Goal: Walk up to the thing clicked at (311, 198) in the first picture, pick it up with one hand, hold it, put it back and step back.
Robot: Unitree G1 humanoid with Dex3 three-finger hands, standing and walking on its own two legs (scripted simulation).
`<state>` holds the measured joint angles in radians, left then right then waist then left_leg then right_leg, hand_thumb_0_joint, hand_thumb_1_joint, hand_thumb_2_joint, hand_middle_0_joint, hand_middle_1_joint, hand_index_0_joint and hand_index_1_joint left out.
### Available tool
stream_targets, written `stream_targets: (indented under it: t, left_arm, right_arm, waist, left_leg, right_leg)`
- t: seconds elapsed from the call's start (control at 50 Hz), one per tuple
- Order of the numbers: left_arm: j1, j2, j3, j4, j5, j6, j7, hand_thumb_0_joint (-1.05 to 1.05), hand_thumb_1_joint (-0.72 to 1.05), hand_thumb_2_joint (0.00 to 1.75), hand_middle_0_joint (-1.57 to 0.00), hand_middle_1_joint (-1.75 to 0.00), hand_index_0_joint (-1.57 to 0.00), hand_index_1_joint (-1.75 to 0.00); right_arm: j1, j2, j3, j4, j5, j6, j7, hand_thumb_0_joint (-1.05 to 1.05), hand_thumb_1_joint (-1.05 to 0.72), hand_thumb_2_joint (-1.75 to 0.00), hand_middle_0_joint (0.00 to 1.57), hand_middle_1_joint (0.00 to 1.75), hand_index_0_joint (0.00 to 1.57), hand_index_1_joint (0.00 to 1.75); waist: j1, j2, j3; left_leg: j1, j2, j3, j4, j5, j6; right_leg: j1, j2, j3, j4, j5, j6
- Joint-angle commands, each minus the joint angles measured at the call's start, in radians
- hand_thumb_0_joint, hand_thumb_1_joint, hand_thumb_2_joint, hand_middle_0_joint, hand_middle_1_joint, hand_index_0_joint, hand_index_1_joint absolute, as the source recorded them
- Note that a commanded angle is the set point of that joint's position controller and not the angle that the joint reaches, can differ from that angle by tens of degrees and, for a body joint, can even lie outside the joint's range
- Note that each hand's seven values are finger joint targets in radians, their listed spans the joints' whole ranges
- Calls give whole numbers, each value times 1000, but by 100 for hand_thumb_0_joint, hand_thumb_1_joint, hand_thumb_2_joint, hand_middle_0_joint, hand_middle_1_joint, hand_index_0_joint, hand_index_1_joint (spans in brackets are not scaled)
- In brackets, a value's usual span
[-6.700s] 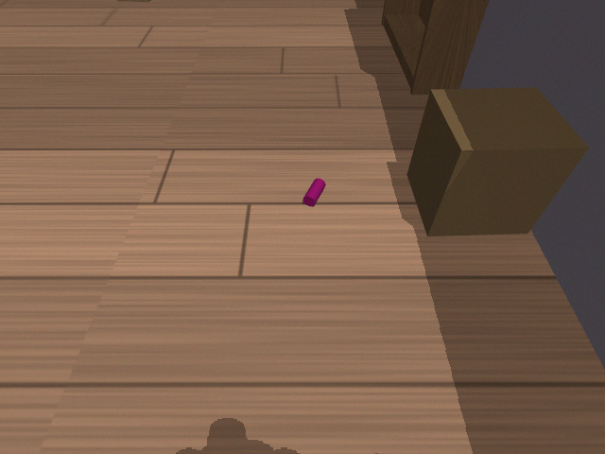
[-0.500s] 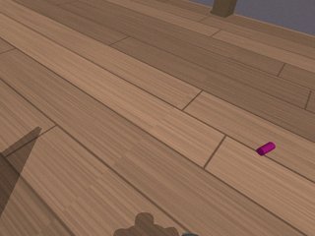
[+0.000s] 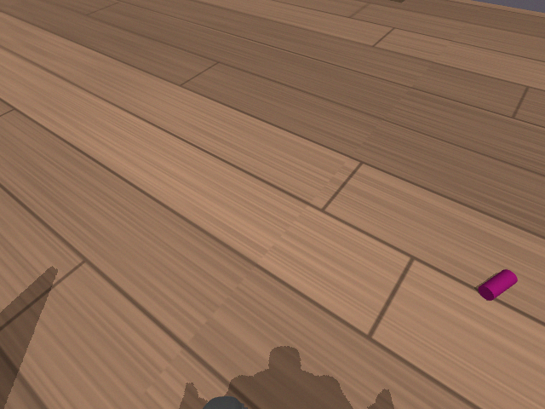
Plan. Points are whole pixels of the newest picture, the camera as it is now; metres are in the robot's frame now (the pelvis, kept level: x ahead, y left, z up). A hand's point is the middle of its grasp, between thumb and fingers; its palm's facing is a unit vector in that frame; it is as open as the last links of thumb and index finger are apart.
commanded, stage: walk up
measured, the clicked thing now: (497, 284) +0.69 -0.81 -0.74
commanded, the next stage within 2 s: none
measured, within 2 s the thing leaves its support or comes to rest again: neither
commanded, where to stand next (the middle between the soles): +0.77 +0.01 m, yaw +2 degrees
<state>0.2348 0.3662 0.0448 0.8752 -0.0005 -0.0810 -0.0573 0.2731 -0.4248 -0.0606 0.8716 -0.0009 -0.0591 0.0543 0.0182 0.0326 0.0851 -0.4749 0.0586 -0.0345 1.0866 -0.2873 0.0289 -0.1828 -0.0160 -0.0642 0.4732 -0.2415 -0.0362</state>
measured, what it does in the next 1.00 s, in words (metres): walks ahead: left foot, then right foot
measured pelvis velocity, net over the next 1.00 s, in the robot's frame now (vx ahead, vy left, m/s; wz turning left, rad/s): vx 0.41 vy -0.03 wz -0.01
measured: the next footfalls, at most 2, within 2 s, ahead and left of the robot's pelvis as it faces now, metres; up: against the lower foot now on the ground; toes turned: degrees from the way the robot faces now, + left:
left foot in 0.20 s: +0.26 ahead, +0.16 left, +0.00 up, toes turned +7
right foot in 0.66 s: +0.46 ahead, -0.12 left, +0.00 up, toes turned -4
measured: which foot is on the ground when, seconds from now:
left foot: up 0.00-0.18, down 0.20-0.68, up 0.70-1.00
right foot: down 0.00-0.24, up 0.26-0.64, down 0.66-1.00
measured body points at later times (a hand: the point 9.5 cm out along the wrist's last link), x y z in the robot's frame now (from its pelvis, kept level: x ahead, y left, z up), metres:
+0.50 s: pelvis +0.23 +0.03 +0.00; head +0.25 +0.06 +0.45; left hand +0.30 +0.36 -0.13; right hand +0.29 -0.28 -0.10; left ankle +0.22 +0.15 -0.74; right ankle +0.32 -0.13 -0.69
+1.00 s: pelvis +0.41 -0.03 +0.00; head +0.43 -0.05 +0.45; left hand +0.43 +0.29 -0.09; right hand +0.51 -0.34 -0.12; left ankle +0.50 +0.14 -0.68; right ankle +0.42 -0.12 -0.74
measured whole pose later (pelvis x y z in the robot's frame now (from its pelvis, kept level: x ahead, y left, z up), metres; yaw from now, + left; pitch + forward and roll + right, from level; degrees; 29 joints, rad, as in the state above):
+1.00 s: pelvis +0.41 -0.03 +0.00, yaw -1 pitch -3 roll +0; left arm 0.38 0.37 0.05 0.84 0.01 -0.08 -0.04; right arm 0.26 -0.44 -0.06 0.86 -0.02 -0.02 0.07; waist 0.06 0.07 0.08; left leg -0.51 0.05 -0.05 0.88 -0.25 -0.01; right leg -0.15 0.00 -0.07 0.43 -0.23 -0.05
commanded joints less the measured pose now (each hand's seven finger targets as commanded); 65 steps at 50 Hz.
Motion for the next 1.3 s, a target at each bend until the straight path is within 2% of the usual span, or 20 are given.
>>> stream_targets:
  t: [0.0, 0.1, 0.18, 0.22, 0.24, 0.34, 0.48, 0.62, 0.64, 0.66, 0.7, 0.78, 0.86, 0.92, 0.94, 0.98, 1.14, 1.2, 1.24, 1.28]
  left_arm:
    - [-35, 300, 88, -100, 7, -33, 17, 0, 90, 90, -20, -30, -20, -30]
    - [24, 313, 85, -94, 11, -29, 5, 0, 90, 90, -20, -30, -20, -30]
    - [58, 265, 60, -104, 11, -13, 12, 0, 90, 90, -20, -30, -20, -30]
    - [160, 207, 41, -101, -14, 2, 23, 0, 90, 90, -20, -30, -20, -30]
    - [121, 293, 58, -81, -2, 10, 39, 0, 90, 90, -20, -30, -20, -30]
    - [133, 250, 52, -45, -15, 13, 17, 0, 90, 90, -20, -30, -20, -30]
    - [-8, 219, 54, -93, 9, 23, -21, 0, 90, 90, -20, -30, -20, -30]
    - [110, 255, 89, -28, 15, 2, -16, 0, 90, 90, -20, -30, -20, -30]
    - [211, 297, 110, -2, 17, -12, -2, 0, 90, 90, -20, -30, -20, -30]
    - [264, 385, 133, -7, 23, -21, 14, 0, 90, 90, -20, -30, -20, -30]
    - [186, 417, 126, -41, 1, -17, 18, 0, 90, 90, -20, -30, -20, -30]
    - [82, 294, 90, -62, -10, -21, 33, 0, 90, 90, -20, -30, -20, -30]
    - [98, 271, 79, -86, -1, -34, 34, 0, 90, 90, -20, -30, -20, -30]
    - [94, 295, 91, -108, 11, -34, 33, 0, 90, 90, -20, -30, -20, -30]
    - [216, 270, 79, -108, 10, -10, 35, 0, 90, 90, -20, -30, -20, -30]
    - [240, 302, 81, -112, 14, -11, 39, 0, 90, 90, -20, -30, -20, -30]
    - [229, 329, 97, -154, 21, -19, 62, 0, 90, 90, -20, -30, -20, -30]
    - [118, 322, 84, -194, 11, -10, 71, 0, 90, 90, -20, -30, -20, -30]
    - [243, 164, 42, -195, 3, -3, 80, 0, 90, 90, -20, -30, -20, -30]
    - [281, 298, 63, -145, 13, 23, 97, 0, 90, 90, -20, -30, -20, -30]
  right_arm:
    - [14, -157, -59, -68, -13, -6, 13, 0, -90, -90, 20, 30, 20, 30]
    - [-73, -150, -68, -86, -20, -31, 26, 0, -90, -90, 20, 30, 20, 30]
    - [165, -231, -101, -18, -39, -46, 4, 0, -90, -90, 20, 30, 20, 30]
    - [220, -348, -126, -51, -41, -56, -17, 0, -90, -90, 20, 30, 20, 30]
    - [184, -352, -132, -52, -13, -51, -17, 0, -90, -90, 20, 30, 20, 30]
    - [71, -224, -68, -79, 12, -61, -33, 0, -90, -90, 20, 30, 20, 30]
    - [73, -258, -72, -106, -2, -60, -28, 0, -90, -90, 20, 30, 20, 30]
    - [11, -231, -63, -134, -2, -38, -28, 0, -90, -90, 20, 30, 20, 30]
    - [69, -172, -43, -130, -5, -37, -29, 0, -90, -90, 20, 30, 20, 30]
    - [129, -92, -15, -141, 0, -36, -25, 0, -90, -90, 20, 30, 20, 30]
    - [97, -229, -45, -99, -4, -15, -41, 0, -90, -90, 20, 30, 20, 30]
    - [115, -180, -37, -47, 16, -9, -27, 0, -90, -90, 20, 30, 20, 30]
    - [101, -167, -46, -46, 1, 9, -9, 0, -90, -90, 20, 30, 20, 30]
    - [30, -161, -50, -77, -8, 12, 0, 0, -90, -90, 20, 30, 20, 30]
    - [-173, -180, -60, -162, -39, 6, 17, 0, -90, -90, 20, 30, 20, 30]
    - [-242, -180, -66, -192, -41, 8, 20, 0, -90, -90, 20, 30, 20, 30]
    - [-222, -184, -74, -222, -23, 19, 34, 0, -90, -90, 20, 30, 20, 30]
    - [-50, -193, -93, -192, -15, 2, 17, 0, -90, -90, 20, 30, 20, 30]
    - [84, -310, -133, -193, -40, -6, -12, 0, -90, -90, 20, 30, 20, 30]
    - [-39, -335, -135, -235, -19, 11, -4, 0, -90, -90, 20, 30, 20, 30]
  waist:
    - [-14, -142, 34]
    - [21, -134, -20]
    - [-110, 87, -155]
    - [-110, 257, -216]
    - [-111, 178, -187]
    - [-20, 91, -68]
    - [-52, 131, 7]
    - [51, 1, -75]
    - [91, -157, -157]
    - [95, -416, -173]
    - [79, -271, -89]
    - [-1, -180, -34]
    - [-1, -164, -40]
    - [12, -151, -10]
    - [43, -31, 14]
    - [49, -36, 56]
    - [18, -135, -42]
    - [-103, -107, -93]
    - [-123, 279, -226]
    - [-73, 154, -75]
  left_leg:
    - [-32, 65, 21, -266, 70, -48]
    - [136, 47, 73, -491, 207, -22]
    - [493, -5, 85, -590, 48, 46]
    - [686, 372, -620, -819, -188, 189]
    - [657, 412, -667, -813, -177, 260]
    - [351, 212, -93, -773, 404, 140]
    - [313, 200, 4, -821, 263, 186]
    - [173, 165, 34, -555, 103, 118]
    - [129, 95, 85, -291, 120, 87]
    - [-44, -37, 134, -37, -176, 36]
    - [-166, -37, 8, 129, -232, 10]
    - [-67, 13, -59, 16, -53, 9]
    - [-63, -20, -36, -84, 56, -15]
    - [-97, 2, -39, -231, 72, -37]
    - [-106, -17, 3, -235, 31, -59]
    - [-158, -2, -39, -256, 32, -63]
    - [-51, -19, -76, -419, -22, -72]
    - [389, -36, -75, -672, 99, -36]
    - [762, 288, -450, -755, -112, 48]
    - [400, 405, -587, -906, -494, 145]
  right_leg:
    - [-95, -235, 134, -286, -25, -203]
    - [-69, -234, 108, -187, 16, -160]
    - [-155, -122, 14, 279, 192, -99]
    - [-505, 90, 47, 687, -285, -20]
    - [-525, 13, 135, 757, -295, -33]
    - [-334, -52, 155, 621, -92, 1]
    - [-328, -94, 52, 276, 50, 35]
    - [79, -37, 8, 83, 93, -3]
    - [225, -56, 69, 26, -8, -12]
    - [297, -270, 413, -119, -203, -52]
    - [203, -427, 750, -255, -280, -199]
    - [45, -251, 297, -189, 157, -120]
    - [44, -211, 174, -214, 202, -117]
    - [41, -250, 169, -256, 45, -149]
    - [12, -200, 447, -291, -22, -148]
    - [28, -260, 532, -307, -62, -160]
    - [95, -185, 471, -108, 137, -163]
    - [-178, -121, 379, 93, 155, -102]
    - [-541, 90, 179, 569, -333, -5]
    - [-507, -4, 149, 688, -281, 4]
